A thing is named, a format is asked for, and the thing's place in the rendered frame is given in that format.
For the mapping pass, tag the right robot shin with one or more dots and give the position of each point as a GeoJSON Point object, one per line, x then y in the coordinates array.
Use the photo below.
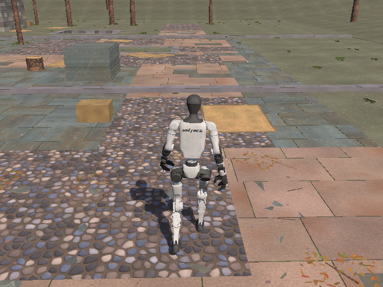
{"type": "Point", "coordinates": [201, 206]}

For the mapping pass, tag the robot left forearm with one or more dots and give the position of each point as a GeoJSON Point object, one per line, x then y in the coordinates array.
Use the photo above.
{"type": "Point", "coordinates": [165, 154]}

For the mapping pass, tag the robot head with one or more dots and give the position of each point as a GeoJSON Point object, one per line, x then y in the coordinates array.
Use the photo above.
{"type": "Point", "coordinates": [193, 104]}

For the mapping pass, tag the robot left upper arm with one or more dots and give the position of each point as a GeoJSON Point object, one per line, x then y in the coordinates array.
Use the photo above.
{"type": "Point", "coordinates": [174, 125]}

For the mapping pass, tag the robot right upper arm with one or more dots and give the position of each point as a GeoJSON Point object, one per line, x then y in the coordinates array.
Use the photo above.
{"type": "Point", "coordinates": [210, 126]}

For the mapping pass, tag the right robot hand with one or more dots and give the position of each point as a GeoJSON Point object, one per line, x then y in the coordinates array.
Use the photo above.
{"type": "Point", "coordinates": [223, 182]}

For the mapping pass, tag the robot right forearm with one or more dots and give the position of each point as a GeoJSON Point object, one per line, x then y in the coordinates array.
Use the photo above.
{"type": "Point", "coordinates": [220, 163]}

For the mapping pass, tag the left robot hand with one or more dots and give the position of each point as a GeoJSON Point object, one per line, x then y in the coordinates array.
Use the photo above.
{"type": "Point", "coordinates": [163, 165]}

